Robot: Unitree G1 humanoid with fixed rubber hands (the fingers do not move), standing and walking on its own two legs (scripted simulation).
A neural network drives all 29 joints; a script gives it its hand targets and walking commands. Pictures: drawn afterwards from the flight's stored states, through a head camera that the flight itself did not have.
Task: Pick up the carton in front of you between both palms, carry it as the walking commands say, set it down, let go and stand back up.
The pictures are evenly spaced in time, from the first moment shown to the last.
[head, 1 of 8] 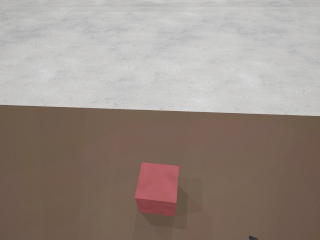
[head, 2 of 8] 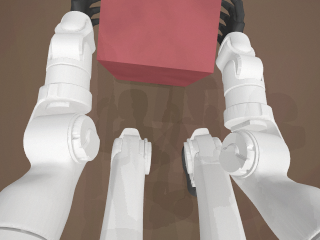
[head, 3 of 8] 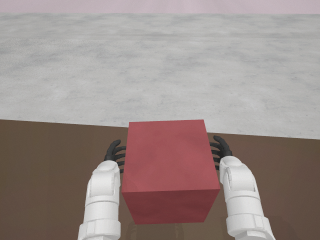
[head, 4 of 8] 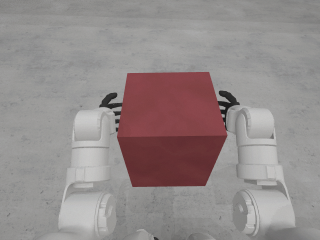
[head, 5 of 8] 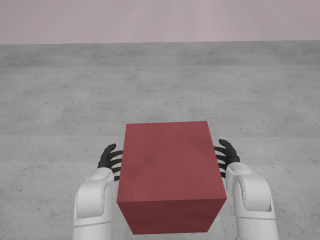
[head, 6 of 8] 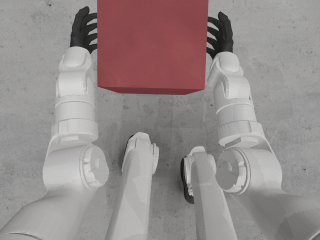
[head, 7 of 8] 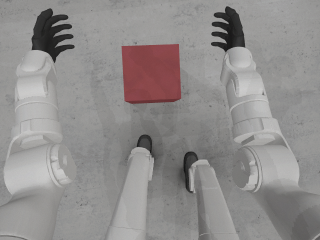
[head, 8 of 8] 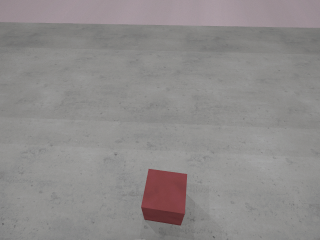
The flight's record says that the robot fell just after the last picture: no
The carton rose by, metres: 0.69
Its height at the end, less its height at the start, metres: -0.15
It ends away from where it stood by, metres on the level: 2.95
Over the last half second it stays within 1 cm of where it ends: yes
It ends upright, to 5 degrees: yes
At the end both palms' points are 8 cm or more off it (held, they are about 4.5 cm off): yes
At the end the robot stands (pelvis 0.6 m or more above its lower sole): yes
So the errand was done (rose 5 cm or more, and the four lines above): yes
